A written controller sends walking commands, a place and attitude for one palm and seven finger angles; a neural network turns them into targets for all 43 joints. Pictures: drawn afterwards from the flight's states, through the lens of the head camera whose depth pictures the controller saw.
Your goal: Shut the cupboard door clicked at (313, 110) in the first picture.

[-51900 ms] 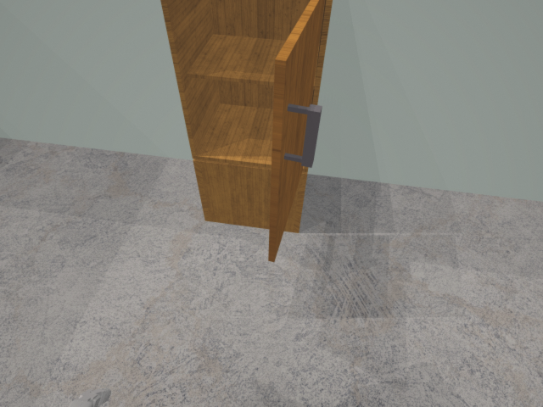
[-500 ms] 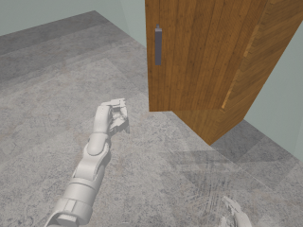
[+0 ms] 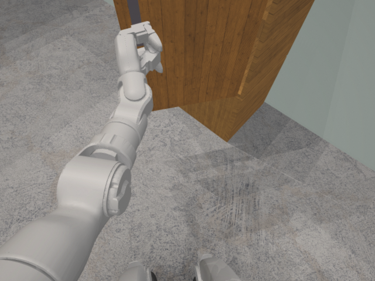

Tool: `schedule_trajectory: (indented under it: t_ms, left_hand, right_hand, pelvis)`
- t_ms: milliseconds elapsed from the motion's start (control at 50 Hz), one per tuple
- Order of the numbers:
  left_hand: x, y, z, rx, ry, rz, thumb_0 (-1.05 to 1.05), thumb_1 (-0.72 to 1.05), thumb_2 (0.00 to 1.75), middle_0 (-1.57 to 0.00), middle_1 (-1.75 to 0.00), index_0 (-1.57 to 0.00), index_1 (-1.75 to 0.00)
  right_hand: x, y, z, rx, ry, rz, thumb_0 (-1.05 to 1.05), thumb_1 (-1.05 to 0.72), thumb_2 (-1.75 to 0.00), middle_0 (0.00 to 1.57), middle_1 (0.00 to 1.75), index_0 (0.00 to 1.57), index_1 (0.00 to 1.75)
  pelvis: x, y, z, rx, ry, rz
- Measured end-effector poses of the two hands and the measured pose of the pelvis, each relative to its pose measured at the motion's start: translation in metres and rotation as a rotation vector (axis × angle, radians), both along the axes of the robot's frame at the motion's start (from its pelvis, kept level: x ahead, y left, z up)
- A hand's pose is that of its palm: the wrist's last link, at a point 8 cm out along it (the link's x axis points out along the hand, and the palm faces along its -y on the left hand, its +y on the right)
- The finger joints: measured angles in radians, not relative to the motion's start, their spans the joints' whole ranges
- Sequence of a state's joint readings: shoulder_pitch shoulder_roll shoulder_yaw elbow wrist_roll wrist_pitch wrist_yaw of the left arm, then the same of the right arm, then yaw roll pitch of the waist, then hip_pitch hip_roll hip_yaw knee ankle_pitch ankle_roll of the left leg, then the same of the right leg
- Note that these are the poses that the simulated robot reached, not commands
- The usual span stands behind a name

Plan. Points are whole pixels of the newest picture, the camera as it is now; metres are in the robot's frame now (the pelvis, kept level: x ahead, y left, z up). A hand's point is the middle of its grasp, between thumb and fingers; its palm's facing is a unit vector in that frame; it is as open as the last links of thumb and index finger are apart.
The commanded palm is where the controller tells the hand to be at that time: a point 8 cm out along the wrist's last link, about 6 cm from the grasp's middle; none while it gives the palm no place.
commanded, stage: bring the fist close to the handle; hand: left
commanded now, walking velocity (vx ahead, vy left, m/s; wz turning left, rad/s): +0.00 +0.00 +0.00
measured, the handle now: (134, 12) +0.70 +0.00 +0.13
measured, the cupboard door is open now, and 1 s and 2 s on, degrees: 56 56 56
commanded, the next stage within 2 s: push the door shut along its arc in 0.46 s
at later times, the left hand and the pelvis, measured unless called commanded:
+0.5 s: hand (148, 54) +0.58 -0.02 +0.11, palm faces +0.06 -1.00 -0.01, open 3.1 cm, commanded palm +0.57 +0.01 +0.12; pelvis +0.02 +0.01 +0.00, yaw -1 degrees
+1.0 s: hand (146, 35) +0.61 -0.02 +0.13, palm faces +0.07 -1.00 -0.02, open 3.1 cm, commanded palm +0.58 +0.00 +0.12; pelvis +0.00 +0.02 -0.02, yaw -2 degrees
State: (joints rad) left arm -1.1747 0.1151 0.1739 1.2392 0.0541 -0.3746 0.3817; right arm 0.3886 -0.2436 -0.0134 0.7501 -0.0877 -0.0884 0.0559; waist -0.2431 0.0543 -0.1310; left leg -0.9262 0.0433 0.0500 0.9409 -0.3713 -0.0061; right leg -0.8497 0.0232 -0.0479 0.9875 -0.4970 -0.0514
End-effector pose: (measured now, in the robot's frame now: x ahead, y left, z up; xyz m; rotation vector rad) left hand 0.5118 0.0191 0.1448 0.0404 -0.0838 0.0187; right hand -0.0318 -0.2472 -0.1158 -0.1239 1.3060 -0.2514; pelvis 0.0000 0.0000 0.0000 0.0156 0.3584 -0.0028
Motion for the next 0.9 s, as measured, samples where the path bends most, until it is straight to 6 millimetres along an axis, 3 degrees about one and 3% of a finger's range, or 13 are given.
schedule_trajectory:
  t_ms: [80,160,300,380,460,560,620,680,800,900]
  left_hand:
    - [0.026,-0.009,-0.008,0.035,0.11,0.039,0.02,0.89,0.89,-1.3,-1.5,-1.3,-1.5]
    - [0.045,-0.015,-0.02,-0.041,0.193,0.053,0.02,0.9,0.89,-1.3,-1.5,-1.3,-1.5]
    - [0.065,-0.002,-0.015,-0.031,0.026,0.047,0.02,0.9,0.89,-1.3,-1.5,-1.3,-1.5]
    - [0.061,0.014,-0.027,0.053,0.08,0.057,0.02,0.9,0.89,-1.3,-1.5,-1.3,-1.5]
    - [0.049,0.021,-0.039,0.019,0.181,0.057,0.02,0.9,0.89,-1.3,-1.5,-1.3,-1.5]
    - [0.044,0.009,-0.016,-0.069,0.098,0.007,0.02,0.9,0.9,-1.3,-1.5,-1.3,-1.5]
    - [0.045,-0.001,0.002,-0.043,0.025,-0.021,0.02,0.9,0.9,-1.3,-1.5,-1.3,-1.5]
    - [0.048,-0.007,0.004,0.019,0.05,-0.025,0.02,0.9,0.9,-1.3,-1.5,-1.3,-1.5]
    - [0.056,-0.001,-0.022,-0.005,0.189,0.006,0.02,0.89,0.89,-1.3,-1.5,-1.3,-1.5]
    - [0.07,0.008,-0.02,-0.044,0.067,-0.017,0.02,0.9,0.89,-1.3,-1.5,-1.3,-1.5]
  right_hand:
    - [-0.032,0.005,0.002,0.015,0.105,-0.048,0.0,-0.9,-0.9,0.2,0.3,0.2,0.3]
    - [-0.062,0.011,0.012,0.016,0.203,-0.078,0.0,-0.9,-0.9,0.2,0.3,0.2,0.3]
    - [-0.093,0.025,0.022,0.041,0.304,-0.103,0.0,-0.9,-0.9,0.2,0.3,0.2,0.3]
    - [-0.09,0.035,0.024,0.078,0.319,-0.11,0.0,-0.9,-0.9,0.2,0.3,0.2,0.3]
    - [-0.071,0.038,0.027,0.086,0.281,-0.088,0.0,-0.9,-0.9,0.2,0.3,0.2,0.3]
    - [-0.04,0.033,0.024,0.052,0.186,-0.046,0.0,-0.9,-0.9,0.2,0.3,0.2,0.3]
    - [-0.026,0.03,0.018,0.037,0.139,-0.028,0.0,-0.9,-0.9,0.2,0.3,0.2,0.3]
    - [-0.02,0.03,0.013,0.03,0.113,-0.028,0.0,-0.9,-0.9,0.2,0.3,0.2,0.3]
    - [-0.033,0.036,0.013,0.022,0.135,-0.048,0.0,-0.9,-0.9,0.2,0.3,0.2,0.3]
    - [-0.065,0.045,0.015,0.022,0.21,-0.08,0.0,-0.9,-0.9,0.2,0.3,0.2,0.3]
  pelvis:
    - [0.0,-0.001,-0.003,-0.001,0.041,-0.003]
    - [0.001,-0.001,-0.006,-0.003,0.084,-0.006]
    - [0.006,0.002,-0.013,-0.011,0.139,-0.021]
    - [0.011,0.005,-0.009,-0.017,0.125,-0.02]
    - [0.016,0.008,0.0,-0.029,0.1,-0.007]
    - [0.02,0.013,0.001,-0.04,0.09,0.007]
    - [0.02,0.017,-0.003,-0.043,0.097,0.008]
    - [0.018,0.02,-0.007,-0.043,0.103,0.006]
    - [0.009,0.024,-0.01,-0.041,0.121,-0.002]
    - [0.003,0.025,-0.017,-0.044,0.152,-0.006]
